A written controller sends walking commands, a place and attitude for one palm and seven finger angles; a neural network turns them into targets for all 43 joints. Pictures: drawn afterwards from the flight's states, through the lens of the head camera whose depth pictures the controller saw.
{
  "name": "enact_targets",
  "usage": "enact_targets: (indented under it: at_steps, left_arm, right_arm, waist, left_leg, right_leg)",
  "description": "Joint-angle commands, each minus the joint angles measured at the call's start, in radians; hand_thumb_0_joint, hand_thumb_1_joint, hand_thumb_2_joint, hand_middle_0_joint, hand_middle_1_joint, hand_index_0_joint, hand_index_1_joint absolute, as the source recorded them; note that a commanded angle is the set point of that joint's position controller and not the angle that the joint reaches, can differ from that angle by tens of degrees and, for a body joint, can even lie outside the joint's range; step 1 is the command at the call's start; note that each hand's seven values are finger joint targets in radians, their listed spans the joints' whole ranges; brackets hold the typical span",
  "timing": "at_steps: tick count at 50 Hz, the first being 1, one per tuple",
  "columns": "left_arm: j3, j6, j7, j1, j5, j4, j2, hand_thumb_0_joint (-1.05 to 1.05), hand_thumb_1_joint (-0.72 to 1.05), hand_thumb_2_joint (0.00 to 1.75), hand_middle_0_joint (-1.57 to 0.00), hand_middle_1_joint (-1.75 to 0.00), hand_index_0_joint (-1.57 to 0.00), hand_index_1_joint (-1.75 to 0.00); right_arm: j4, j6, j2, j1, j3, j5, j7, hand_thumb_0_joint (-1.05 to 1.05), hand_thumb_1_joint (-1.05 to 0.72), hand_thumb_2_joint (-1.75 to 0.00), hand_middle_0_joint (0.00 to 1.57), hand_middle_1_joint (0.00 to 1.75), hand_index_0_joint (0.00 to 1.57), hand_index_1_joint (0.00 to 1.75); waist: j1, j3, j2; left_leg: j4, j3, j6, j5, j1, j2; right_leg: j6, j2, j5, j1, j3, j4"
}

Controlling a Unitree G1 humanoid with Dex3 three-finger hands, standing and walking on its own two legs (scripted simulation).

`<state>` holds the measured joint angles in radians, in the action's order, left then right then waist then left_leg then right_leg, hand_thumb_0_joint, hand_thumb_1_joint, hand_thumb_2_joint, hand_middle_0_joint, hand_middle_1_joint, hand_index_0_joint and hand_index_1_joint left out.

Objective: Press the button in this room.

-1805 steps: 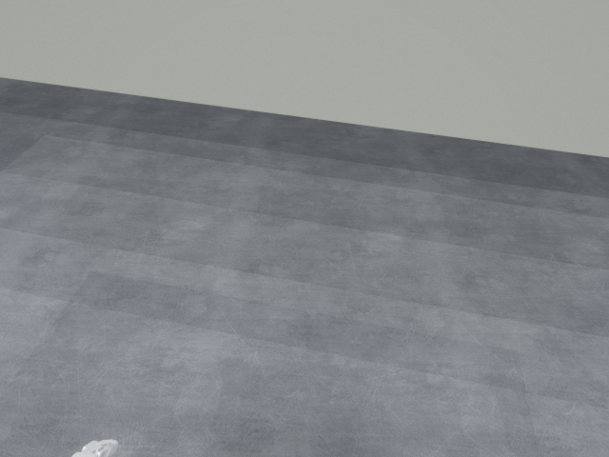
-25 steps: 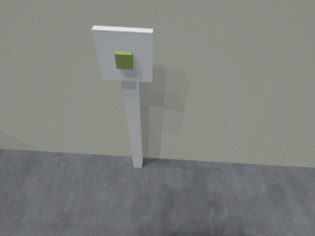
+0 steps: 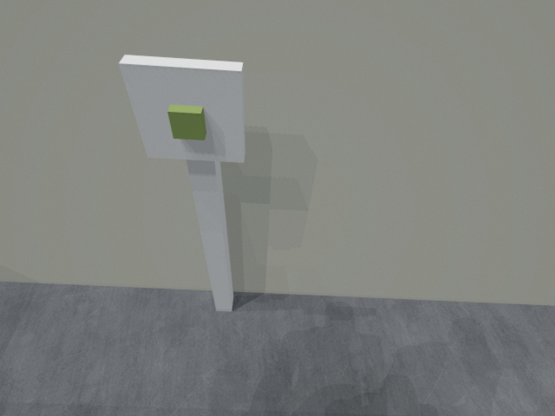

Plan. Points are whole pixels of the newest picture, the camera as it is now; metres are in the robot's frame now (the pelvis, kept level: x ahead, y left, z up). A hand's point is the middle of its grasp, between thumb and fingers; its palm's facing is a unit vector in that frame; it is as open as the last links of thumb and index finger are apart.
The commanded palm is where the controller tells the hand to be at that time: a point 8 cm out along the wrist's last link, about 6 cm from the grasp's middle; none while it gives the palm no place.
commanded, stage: shuffle to correct the standing spot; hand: left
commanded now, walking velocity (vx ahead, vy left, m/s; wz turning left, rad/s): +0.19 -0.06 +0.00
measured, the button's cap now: (188, 121) +0.56 +0.20 +0.12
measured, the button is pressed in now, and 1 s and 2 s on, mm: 0 0 0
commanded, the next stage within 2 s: come to a stop and stand still in 0.10 s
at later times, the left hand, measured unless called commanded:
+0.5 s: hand (195, 414) +0.16 +0.14 -0.18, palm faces +0.08 -0.98 -0.19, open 7.2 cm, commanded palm none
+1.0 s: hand out of the picture +0.10 +0.10 -0.17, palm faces +0.08 -0.98 -0.20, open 7.3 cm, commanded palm none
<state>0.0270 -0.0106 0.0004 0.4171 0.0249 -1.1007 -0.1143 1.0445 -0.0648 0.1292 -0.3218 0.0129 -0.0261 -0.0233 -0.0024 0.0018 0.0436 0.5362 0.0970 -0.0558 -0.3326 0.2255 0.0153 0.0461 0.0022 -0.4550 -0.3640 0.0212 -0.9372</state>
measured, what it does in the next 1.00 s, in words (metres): walks ahead: right foot, then left foot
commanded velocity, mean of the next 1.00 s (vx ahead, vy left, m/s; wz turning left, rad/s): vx -0.06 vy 0.02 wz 0.00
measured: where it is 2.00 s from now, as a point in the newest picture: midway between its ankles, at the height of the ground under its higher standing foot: outside the picture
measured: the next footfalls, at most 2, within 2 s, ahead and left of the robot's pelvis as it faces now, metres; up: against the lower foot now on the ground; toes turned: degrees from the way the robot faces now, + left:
right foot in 0.22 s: +0.15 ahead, -0.16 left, +0.00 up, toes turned -6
left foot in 0.46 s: +0.13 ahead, +0.05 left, +0.00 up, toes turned +4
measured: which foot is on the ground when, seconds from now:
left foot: down 0.00-0.22, up 0.24-0.44, down 0.46-1.00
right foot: up 0.00-0.20, down 0.22-0.50, up 0.52-0.72, down 0.74-1.00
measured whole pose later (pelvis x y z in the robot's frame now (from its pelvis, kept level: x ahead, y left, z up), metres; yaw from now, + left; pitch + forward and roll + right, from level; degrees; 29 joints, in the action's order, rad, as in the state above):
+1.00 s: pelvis +0.10 -0.08 +0.00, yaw +2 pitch -1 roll +1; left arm 0.01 0.00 0.03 0.29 0.01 -1.04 -0.15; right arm 1.05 0.03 0.16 -0.18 0.03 0.00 -0.02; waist 0.02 0.04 0.00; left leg 0.50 0.03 0.01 -0.26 0.22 -0.02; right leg 0.04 -0.01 -0.33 -0.21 0.07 -0.55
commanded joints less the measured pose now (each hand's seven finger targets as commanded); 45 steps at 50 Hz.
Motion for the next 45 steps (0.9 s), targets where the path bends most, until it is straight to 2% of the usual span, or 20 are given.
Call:
enact_targets:
  at_steps: [1, 4, 8, 9, 11, 12, 13, 15, 17, 20, 22, 24, 25, 29, 35, 36, 37, 38, 41, 45]
  left_arm:
    - [0.011, -0.033, -0.011, -0.096, 0.002, 0.119, -0.034, 0.0, 0.9, 0.9, -0.2, -0.3, -0.2, -0.3]
    - [0.012, -0.023, -0.02, -0.131, 0.001, 0.135, -0.027, 0.0, 0.9, 0.9, -0.2, -0.3, -0.2, -0.3]
    - [0.026, -0.033, -0.023, -0.097, 0.0, 0.112, -0.068, 0.0, 0.9, 0.9, -0.2, -0.3, -0.2, -0.3]
    - [0.037, -0.042, -0.016, -0.017, 0.001, 0.086, -0.113, 0.0, 0.9, 0.9, -0.2, -0.3, -0.2, -0.3]
    - [0.066, -0.047, 0.007, 0.165, -0.005, 0.049, -0.28, 0.0, 0.9, 0.9, -0.2, -0.3, -0.2, -0.3]
    - [0.055, -0.042, 0.015, 0.125, -0.007, 0.06, -0.254, 0.0, 0.9, 0.9, -0.2, -0.3, -0.2, -0.3]
    - [0.047, -0.042, 0.021, 0.04, -0.005, 0.079, -0.224, 0.0, 0.9, 0.9, -0.2, -0.3, -0.2, -0.3]
    - [0.029, -0.037, 0.034, -0.121, 0.002, 0.123, -0.158, 0.0, 0.9, 0.9, -0.2, -0.3, -0.2, -0.3]
    - [0.027, -0.031, 0.037, -0.165, 0.006, 0.138, -0.179, 0.0, 0.9, 0.9, -0.2, -0.3, -0.2, -0.3]
    - [0.04, -0.013, 0.041, -0.151, -0.004, 0.131, -0.207, 0.0, 0.9, 0.9, -0.2, -0.3, -0.2, -0.3]
    - [0.044, 0.005, 0.039, -0.142, -0.013, 0.138, -0.2, 0.0, 0.9, 0.9, -0.2, -0.3, -0.2, -0.3]
    - [0.035, 0.024, 0.043, -0.115, -0.014, 0.154, -0.138, 0.0, 0.9, 0.9, -0.2, -0.3, -0.2, -0.3]
    - [0.029, 0.032, 0.046, -0.114, -0.014, 0.156, -0.127, 0.0, 0.9, 0.9, -0.2, -0.3, -0.2, -0.3]
    - [0.036, 0.039, 0.041, -0.137, -0.012, 0.146, -0.128, 0.0, 0.9, 0.9, -0.2, -0.3, -0.2, -0.3]
    - [0.025, 0.018, 0.036, -0.066, -0.001, 0.139, -0.116, 0.0, 0.9, 0.9, -0.2, -0.3, -0.2, -0.3]
    - [0.024, 0.009, 0.04, -0.06, 0.004, 0.14, -0.143, 0.0, 0.9, 0.9, -0.2, -0.3, -0.2, -0.3]
    - [0.028, 0.003, 0.044, -0.078, 0.009, 0.146, -0.204, 0.0, 0.9, 0.9, -0.2, -0.3, -0.2, -0.3]
    - [0.021, 0.003, 0.039, -0.098, 0.004, 0.157, -0.231, 0.0, 0.9, 0.9, -0.2, -0.3, -0.2, -0.3]
    - [0.009, -0.008, 0.043, -0.134, 0.004, 0.15, -0.184, 0.0, 0.9, 0.9, -0.2, -0.3, -0.2, -0.3]
    - [0.007, -0.016, 0.042, -0.103, -0.003, 0.126, -0.19, 0.0, 0.9, 0.9, -0.2, -0.3, -0.2, -0.3]
  right_arm:
    - [0.002, -0.021, 0.138, -0.129, 0.028, -0.005, -0.015, 0.0, -0.9, -0.9, 0.2, 0.3, 0.2, 0.3]
    - [0.005, -0.018, 0.137, -0.098, 0.03, -0.007, -0.012, 0.0, -0.9, -0.9, 0.2, 0.3, 0.2, 0.3]
    - [0.018, 0.005, 0.147, -0.093, 0.04, -0.006, -0.008, 0.0, -0.9, -0.9, 0.2, 0.3, 0.2, 0.3]
    - [0.022, 0.005, 0.131, -0.095, 0.037, 0.001, -0.003, 0.0, -0.9, -0.9, 0.2, 0.3, 0.2, 0.3]
    - [-0.032, 0.003, 0.068, -0.072, 0.024, 0.015, 0.01, 0.0, -0.9, -0.9, 0.2, 0.3, 0.2, 0.3]
    - [-0.038, 0.014, 0.09, -0.019, 0.031, 0.012, 0.008, 0.0, -0.9, -0.9, 0.2, 0.3, 0.2, 0.3]
    - [-0.036, 0.022, 0.073, 0.012, 0.031, 0.01, 0.01, 0.0, -0.9, -0.9, 0.2, 0.3, 0.2, 0.3]
    - [-0.005, 0.042, 0.05, -0.018, 0.023, 0.012, 0.011, 0.0, -0.9, -0.9, 0.2, 0.3, 0.2, 0.3]
    - [0.016, 0.056, 0.014, -0.047, 0.012, 0.019, 0.012, 0.0, -0.9, -0.9, 0.2, 0.3, 0.2, 0.3]
    - [0.014, 0.067, 0.029, -0.049, 0.02, 0.022, 0.007, 0.0, -0.9, -0.9, 0.2, 0.3, 0.2, 0.3]
    - [0.0, 0.066, 0.088, -0.055, 0.037, 0.013, 0.001, 0.0, -0.9, -0.9, 0.2, 0.3, 0.2, 0.3]
    - [-0.051, 0.067, 0.182, -0.017, 0.052, 0.003, -0.003, 0.0, -0.9, -0.9, 0.2, 0.3, 0.2, 0.3]
    - [-0.069, 0.065, 0.185, 0.029, 0.05, 0.006, -0.009, 0.0, -0.9, -0.9, 0.2, 0.3, 0.2, 0.3]
    - [-0.109, 0.074, 0.192, 0.12, 0.059, -0.003, -0.019, 0.0, -0.9, -0.9, 0.2, 0.3, 0.2, 0.3]
    - [-0.124, 0.083, 0.191, 0.15, 0.072, 0.006, -0.008, 0.0, -0.9, -0.9, 0.2, 0.3, 0.2, 0.3]
    - [-0.131, 0.081, 0.157, 0.151, 0.065, 0.014, -0.004, 0.0, -0.9, -0.9, 0.2, 0.3, 0.2, 0.3]
    - [-0.144, 0.085, 0.111, 0.149, 0.058, 0.021, 0.003, 0.0, -0.9, -0.9, 0.2, 0.3, 0.2, 0.3]
    - [-0.148, 0.093, 0.096, 0.159, 0.052, 0.018, 0.009, 0.0, -0.9, -0.9, 0.2, 0.3, 0.2, 0.3]
    - [-0.111, 0.103, 0.092, 0.181, 0.047, 0.015, 0.008, 0.0, -0.9, -0.9, 0.2, 0.3, 0.2, 0.3]
    - [-0.068, 0.084, 0.072, 0.151, 0.031, 0.025, 0.008, 0.0, -0.9, -0.9, 0.2, 0.3, 0.2, 0.3]
  waist:
    - [-0.017, 0.086, -0.107]
    - [-0.007, 0.09, -0.187]
    - [0.024, 0.066, -0.136]
    - [0.067, 0.017, -0.053]
    - [0.129, -0.121, 0.316]
    - [0.124, -0.063, 0.186]
    - [0.087, 0.007, 0.181]
    - [0.009, 0.038, 0.091]
    - [-0.01, 0.013, 0.118]
    - [-0.003, -0.027, 0.081]
    - [-0.005, -0.032, -0.02]
    - [0.007, -0.028, -0.233]
    - [0.016, -0.017, -0.307]
    - [0.011, -0.062, -0.195]
    - [0.029, -0.11, -0.126]
    - [0.027, -0.079, -0.012]
    - [0.008, -0.042, 0.153]
    - [0.009, -0.004, 0.151]
    - [0.003, 0.018, 0.169]
    - [0.011, -0.011, 0.107]
  left_leg:
    - [-0.285, -0.292, -0.183, 0.421, -0.12, -0.332]
    - [-0.285, -0.177, -0.138, 0.379, -0.048, -0.264]
    - [-0.141, -0.127, -0.074, 0.308, 0.016, -0.219]
    - [-0.01, -0.091, -0.043, 0.258, 0.097, -0.174]
    - [0.501, 0.024, 0.023, -0.316, 0.419, -0.006]
    - [0.632, -0.053, 0.029, -0.305, 0.435, -0.049]
    - [0.682, -0.076, 0.036, -0.241, 0.432, -0.075]
    - [0.521, -0.088, 0.055, -0.157, 0.285, -0.109]
    - [0.303, -0.036, 0.076, -0.105, 0.165, -0.074]
    - [0.04, 0.01, 0.093, 0.084, 0.06, -0.029]
    - [-0.076, -0.019, 0.066, 0.365, -0.073, -0.081]
    - [-0.127, -0.225, -0.079, 0.82, -0.031, -0.318]
    - [-0.173, -0.279, -0.141, 0.919, -0.018, -0.35]
    - [-0.118, -0.215, -0.172, 0.91, -0.106, -0.318]
    - [-0.04, -0.163, -0.081, 0.616, -0.068, -0.242]
    - [0.022, -0.13, -0.025, 0.428, -0.004, -0.18]
    - [0.061, -0.051, 0.039, 0.127, 0.108, -0.079]
    - [0.111, -0.053, 0.063, -0.082, 0.124, -0.023]
    - [0.275, -0.087, 0.068, -0.123, 0.155, -0.029]
    - [0.02, -0.051, 0.079, -0.001, 0.062, -0.021]
  right_leg:
    - [-0.011, 0.088, 0.042, -0.242, -0.001, -0.058]
    - [-0.018, 0.068, 0.103, -0.118, 0.063, 0.123]
    - [-0.01, 0.011, 0.239, 0.137, 0.127, 0.401]
    - [0.003, 0.041, 0.267, 0.316, 0.075, 0.45]
    - [0.178, 0.438, 0.421, 0.588, -0.427, 0.609]
    - [0.23, 0.453, 0.41, 0.459, -0.433, 0.631]
    - [0.216, 0.428, 0.467, 0.338, -0.401, 0.638]
    - [0.164, 0.351, 0.665, 0.168, -0.166, 0.618]
    - [0.137, 0.295, 0.845, 0.135, -0.045, 0.564]
    - [0.097, 0.249, 0.805, 0.186, -0.019, 0.469]
    - [0.044, 0.211, 0.642, 0.111, -0.011, 0.381]
    - [-0.036, 0.069, 0.086, 0.076, 0.083, 0.227]
    - [-0.048, 0.036, -0.124, 0.036, 0.051, 0.09]
    - [-0.053, 0.036, -0.133, -0.044, -0.02, -0.067]
    - [-0.061, 0.037, 0.164, 0.148, 0.024, 0.412]
    - [-0.053, 0.093, 0.351, 0.182, -0.059, 0.541]
    - [-0.004, 0.248, 0.572, 0.198, -0.224, 0.567]
    - [0.077, 0.339, 0.657, 0.14, -0.261, 0.591]
    - [0.117, 0.27, 0.824, 0.16, -0.204, 0.553]
    - [0.095, 0.208, 0.852, 0.235, -0.137, 0.498]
